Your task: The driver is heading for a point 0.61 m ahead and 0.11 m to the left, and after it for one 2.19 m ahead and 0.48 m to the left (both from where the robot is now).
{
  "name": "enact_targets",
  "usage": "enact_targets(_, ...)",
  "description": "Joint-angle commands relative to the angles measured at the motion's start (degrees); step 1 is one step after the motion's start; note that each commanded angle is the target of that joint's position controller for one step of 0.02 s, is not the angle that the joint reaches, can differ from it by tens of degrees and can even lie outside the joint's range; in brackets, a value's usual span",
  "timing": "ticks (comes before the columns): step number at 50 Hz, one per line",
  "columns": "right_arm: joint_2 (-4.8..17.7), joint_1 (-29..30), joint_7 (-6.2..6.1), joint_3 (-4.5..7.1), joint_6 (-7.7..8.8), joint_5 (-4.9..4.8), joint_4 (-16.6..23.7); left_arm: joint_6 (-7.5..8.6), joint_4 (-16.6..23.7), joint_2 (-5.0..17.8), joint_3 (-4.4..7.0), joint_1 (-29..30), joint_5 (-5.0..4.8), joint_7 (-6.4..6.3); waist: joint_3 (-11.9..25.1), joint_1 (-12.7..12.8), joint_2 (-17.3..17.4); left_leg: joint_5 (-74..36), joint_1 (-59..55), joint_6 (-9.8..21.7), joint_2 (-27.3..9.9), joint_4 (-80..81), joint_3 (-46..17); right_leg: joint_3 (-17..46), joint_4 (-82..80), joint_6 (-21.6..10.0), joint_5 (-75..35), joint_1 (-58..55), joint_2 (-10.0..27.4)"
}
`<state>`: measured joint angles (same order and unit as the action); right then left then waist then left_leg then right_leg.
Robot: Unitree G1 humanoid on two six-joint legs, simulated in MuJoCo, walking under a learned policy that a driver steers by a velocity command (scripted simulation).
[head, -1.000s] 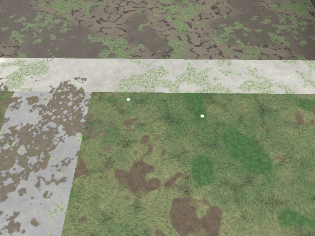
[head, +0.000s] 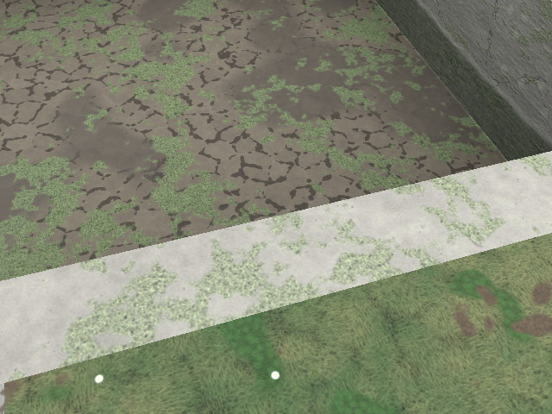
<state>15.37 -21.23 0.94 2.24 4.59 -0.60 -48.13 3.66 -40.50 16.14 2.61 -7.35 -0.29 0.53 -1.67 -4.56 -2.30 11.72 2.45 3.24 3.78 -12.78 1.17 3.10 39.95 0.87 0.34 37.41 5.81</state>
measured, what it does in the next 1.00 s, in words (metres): walks ahead, turning left: right foot, then left foot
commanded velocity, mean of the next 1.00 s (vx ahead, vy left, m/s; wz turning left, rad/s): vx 0.43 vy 0.00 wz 0.29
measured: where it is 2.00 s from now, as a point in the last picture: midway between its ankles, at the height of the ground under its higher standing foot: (265, 369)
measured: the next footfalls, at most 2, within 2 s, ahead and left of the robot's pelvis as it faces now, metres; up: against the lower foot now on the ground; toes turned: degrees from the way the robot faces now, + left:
right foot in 0.18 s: +0.28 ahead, -0.14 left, +0.00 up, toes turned -1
left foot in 0.70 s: +0.55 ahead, +0.11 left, +0.00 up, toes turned +20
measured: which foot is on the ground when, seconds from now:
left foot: down 0.00-0.20, up 0.22-0.68, down 0.70-1.00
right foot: up 0.00-0.16, down 0.18-0.72, up 0.74-1.00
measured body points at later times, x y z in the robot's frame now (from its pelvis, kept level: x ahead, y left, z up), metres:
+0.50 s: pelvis +0.28 -0.06 +0.00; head +0.30 -0.06 +0.45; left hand +0.30 +0.23 -0.12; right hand +0.46 -0.31 -0.11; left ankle +0.43 +0.13 -0.68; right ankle +0.24 -0.14 -0.75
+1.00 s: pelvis +0.50 +0.01 -0.01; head +0.54 +0.04 +0.43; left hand +0.55 +0.33 -0.12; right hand +0.69 -0.21 -0.12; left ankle +0.52 +0.09 -0.75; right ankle +0.63 -0.14 -0.68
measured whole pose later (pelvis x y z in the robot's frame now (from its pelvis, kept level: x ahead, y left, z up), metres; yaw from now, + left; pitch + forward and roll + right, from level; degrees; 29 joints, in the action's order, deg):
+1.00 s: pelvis +0.50 +0.01 -0.01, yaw +22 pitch +2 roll -1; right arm 15.3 -15.6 -1.0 3.1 -1.9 0.2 -37.8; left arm -0.2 -42.0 16.9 3.1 -5.0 0.3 -3.4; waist -4.7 -1.2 -0.7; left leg 9.7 20.4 4.9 6.6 -28.9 -5.1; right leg 6.8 59.2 4.2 17.2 37.5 1.9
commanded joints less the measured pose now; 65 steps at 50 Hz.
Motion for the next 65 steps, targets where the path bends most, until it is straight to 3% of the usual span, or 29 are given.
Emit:
enact_targets(1, 10.26, -0.82, -0.52, 2.37, 0.30, -0.48, 2.10, 1.34, 5.24, 2.14, 0.14, 7.12, -0.44, 0.83, -1.58, -0.57, 5.95, -14.71, 2.63, 8.01, -14.48, 4.71, -6.79, -2.16, -6.44, -0.08, -6.22, -3.64, -1.98)
enact_targets(6, 11.64, -2.06, -1.16, 2.95, -1.37, -0.75, 0.14, 1.87, 6.47, 4.34, 0.81, 8.58, -0.60, 2.12, -1.27, 1.53, 6.91, -24.19, -6.18, 6.23, -18.34, -1.31, -7.84, -2.24, -11.54, -3.37, 2.06, -5.69, -3.61)
enact_targets(8, 11.63, -0.39, -1.48, 2.78, -1.95, -0.65, 0.43, 1.87, 3.11, 7.89, 2.73, -2.91, -0.20, 1.61, 6.18, 8.02, 6.63, -39.18, -4.22, 4.04, -15.06, -14.89, -4.64, -4.92, -13.85, -6.29, 2.19, -22.84, -6.30)
enact_targets(9, 9.50, -0.16, -1.65, 1.72, -1.88, 0.35, 1.76, 1.68, 0.86, 11.25, 3.88, -13.17, 0.34, 0.99, 14.45, 12.11, 3.56, -29.56, 5.76, 2.14, -12.39, -29.66, -2.79, 2.12, -10.81, -9.59, 0.06, -40.24, 0.68)
enact_targets(10, 2.38, -7.79, -1.04, -0.58, -0.68, 0.88, 2.96, 1.28, -0.36, 16.95, 5.16, -17.93, 0.43, 0.81, 22.99, 9.43, -10.77, 3.90, 30.05, -2.17, -2.35, -52.03, -0.61, 28.01, -12.86, -19.20, 8.54, -62.81, 15.15)
enact_targets(11, 5.88, -5.46, -0.71, 0.14, 0.47, -0.19, 1.92, 0.98, -0.81, 11.64, 3.89, -19.26, -0.40, 0.81, 24.90, 11.47, -10.41, 21.23, 37.69, -2.03, -1.83, -59.63, -7.69, 39.03, -20.61, -20.08, 18.25, -62.65, 16.58)
enact_targets(12, 10.19, 0.57, -0.38, 1.41, 1.28, -1.69, 3.99, 1.04, -0.41, 9.43, 2.89, -14.63, -0.45, 0.70, 14.41, 11.10, -6.79, 17.70, 41.99, -1.22, -5.19, -61.32, -7.67, 31.04, -22.48, -17.13, 20.04, -54.63, 14.30)
enact_targets(14, 8.88, 5.76, -0.38, 1.34, 1.25, -0.90, 5.16, 1.17, 0.10, 6.34, 1.85, -7.56, 0.34, 0.88, 4.80, 7.77, -1.01, 8.89, 39.35, -1.47, -9.48, -55.57, -5.52, 19.21, -25.99, -15.07, 12.36, -38.93, 10.12)
enact_targets(18, 5.45, 2.24, -0.69, 1.46, -1.51, -0.99, 3.28, 2.82, -1.53, 5.01, 1.89, -4.95, 0.74, 1.06, 1.94, 3.77, -2.46, 2.51, 32.51, -3.05, -11.19, -50.37, -6.82, 7.36, -31.79, -14.16, 2.98, -27.71, 7.31)
enact_targets(21, 4.77, 6.43, -0.90, 1.49, -1.83, -0.48, 4.65, 3.18, -3.77, 6.64, 2.48, -6.69, 1.25, 0.24, -0.22, 4.56, -0.65, -6.25, 36.82, -4.03, -10.62, -43.79, -8.66, 1.69, -33.26, -13.74, -1.43, -28.01, 7.50)
enact_targets(26, 2.55, 14.08, 0.44, 0.56, -1.14, -0.18, 7.04, 2.61, -6.33, 7.22, 2.15, -8.93, 0.48, -0.70, -1.76, 7.46, 0.17, -20.82, 34.07, -2.72, -9.07, -27.89, -4.24, -6.96, -32.13, -10.88, -4.87, -29.88, 6.04)
enact_targets(31, 2.55, 19.17, 1.90, 0.71, -1.51, 0.14, 11.17, 0.10, -8.91, 8.13, 2.25, -12.62, -0.08, -1.26, -2.95, 8.68, -0.14, -11.47, 36.49, 0.01, -6.78, -24.61, 0.38, -9.66, -23.30, -9.80, -20.44, -39.02, 9.29)
enact_targets(34, 5.40, 8.13, 1.28, 2.62, -2.51, 0.49, 10.42, -2.15, -7.27, 11.00, 2.94, -9.35, -1.22, -3.07, 4.23, 1.87, -2.94, -4.15, 21.26, 3.36, -0.91, -23.45, 6.07, -12.46, -4.49, -7.25, -45.09, -39.61, 7.95)
enact_targets(35, 8.81, 0.30, 0.52, 4.37, -2.65, 0.23, 8.96, -2.07, -6.75, 10.51, 2.62, -8.49, -1.44, -3.43, 8.82, -2.61, -0.54, -11.96, 7.48, 5.88, -0.95, -18.48, 2.95, -13.49, 8.54, -4.69, -37.52, -32.51, 5.42)
enact_targets(36, 15.46, -3.23, -0.91, 5.73, -3.35, 0.05, 8.91, -1.01, -5.35, 5.78, 1.21, -11.93, 1.40, -3.32, 14.49, -0.93, 12.66, -32.30, -8.08, 11.90, -13.99, -19.37, -15.27, -13.87, 30.31, -0.75, 2.43, -16.98, -1.30)
enact_targets(37, 16.44, -1.18, -0.43, 5.02, -3.09, 0.41, 11.12, 0.78, -3.32, 3.54, -0.12, -17.20, 1.62, -2.03, 25.80, 3.02, 19.13, -32.64, -21.51, 23.64, -25.95, -11.96, -43.28, -2.09, 45.96, 1.79, 36.75, -1.73, -10.85)
enact_targets(38, 12.28, -0.06, 0.09, 4.20, -3.30, 0.85, 12.00, 1.64, -3.57, 9.18, 1.52, -11.78, -0.37, -1.60, 24.36, -0.40, 8.28, -29.90, -17.07, 20.54, -24.13, -9.91, -37.14, 4.45, 46.07, 0.83, 33.96, 0.75, -6.63)
enact_targets(39, 9.46, 3.07, -0.02, 3.34, -3.20, 1.01, 11.86, 1.34, -1.94, 8.94, 1.65, -7.43, -1.65, -2.14, 15.36, 0.80, 5.93, -30.74, -9.17, 17.60, -21.85, -10.32, -29.10, 2.51, 44.04, 0.43, 31.64, 2.55, -4.97)
enact_targets(40, 7.66, 5.21, 0.03, 2.74, -3.77, 0.38, 12.16, 0.50, -1.93, 7.43, 1.55, -5.78, -0.76, -2.97, 8.88, 2.67, 1.92, -33.10, -1.06, 15.22, -18.19, -10.74, -22.45, 1.69, 39.69, 0.95, 29.92, 2.68, -3.00)
enact_targets(42, 6.59, 7.05, -0.27, 2.48, -4.39, 1.56, 13.56, -2.07, -1.99, 7.20, 2.07, -7.15, -0.40, -3.53, 5.72, 5.45, 3.94, -34.26, 9.61, 13.98, -14.42, -9.16, -18.34, 2.11, 34.52, 1.32, 26.24, -3.56, -2.39)
enact_targets(47, 8.63, 5.33, -1.83, 3.47, -5.11, 1.00, 14.13, -3.87, -0.70, 4.48, 1.61, -5.60, 0.91, -4.29, 8.69, 6.16, 5.70, -41.16, 11.11, 13.82, -11.93, -11.51, -16.61, 1.58, 23.40, 3.69, 18.33, -4.06, -4.87)
enact_targets(52, 7.05, 6.20, -3.74, 2.61, -7.10, 0.80, 14.93, -4.43, 1.25, 3.46, 0.68, -0.22, 0.60, -3.68, 9.03, 4.57, 8.20, -27.74, 12.73, 10.94, -11.19, -13.07, -18.70, 1.76, 11.59, 3.66, 11.17, -8.25, -4.84)
enact_targets(56, 5.10, 5.82, -3.54, 1.55, -7.16, 0.73, 13.94, -3.55, 2.18, 3.70, 0.60, 0.22, 0.58, -2.40, 6.11, 3.99, 10.26, -20.34, 13.80, 10.90, -12.31, -14.60, -23.14, 1.92, 3.17, 1.83, 13.44, -12.57, -4.05)
enact_targets(58, 4.19, 7.02, -3.25, 1.11, -6.68, -0.16, 13.23, -2.54, 1.26, 2.91, 0.61, -3.26, 1.20, -1.43, 5.21, 6.48, 9.50, -9.17, 18.20, 7.03, -9.54, -14.64, -22.83, 0.57, -10.89, -0.84, 1.11, -23.63, -3.71)
enact_targets(59, 2.53, 3.90, -3.15, 0.77, -6.23, 0.35, 12.12, -2.23, 1.47, 4.22, 0.74, -3.86, 2.56, -1.23, 6.07, 5.46, 6.06, 0.12, 19.39, 3.47, -5.58, -17.02, -20.70, 4.99, -14.12, -2.78, -13.54, -28.87, 0.59)
enact_targets(60, 1.77, -3.40, -3.12, 0.91, -6.21, 0.22, 10.48, -2.40, 1.86, 6.71, 1.08, -3.33, 3.04, -1.22, 8.41, 1.71, -5.15, 17.45, 20.28, -0.13, 1.65, -24.06, -15.50, 12.01, -13.35, -8.25, -21.20, -32.66, 7.96)
enact_targets(61, 2.30, -2.38, -3.09, 0.97, -6.28, -0.15, 10.66, -2.50, 1.29, 4.64, 0.30, -2.20, 3.00, -0.94, 8.33, 1.64, -14.22, 21.40, 19.07, -2.59, 1.05, -27.72, -10.80, 19.31, -19.09, -13.96, -12.72, -27.19, 12.35)
enact_targets(62, 4.32, 1.09, -3.14, 1.57, -6.44, -0.07, 10.70, -2.38, 1.89, 2.09, -0.52, 0.33, 2.38, -0.65, 5.46, 2.32, -11.40, 18.70, 18.59, -3.93, -1.16, -27.91, -9.92, 19.80, -20.54, -14.04, -5.91, -25.16, 10.67)
enact_targets(65, 1.09, 2.25, -2.55, 0.88, -7.77, 0.90, 8.70, -2.85, 1.15, 3.59, 0.36, 0.07, 0.34, -0.24, 4.53, 2.13, -5.91, 3.70, 10.19, -4.04, -3.34, -16.89, -9.71, 12.45, -20.17, -7.70, 9.29, -21.72, 4.33)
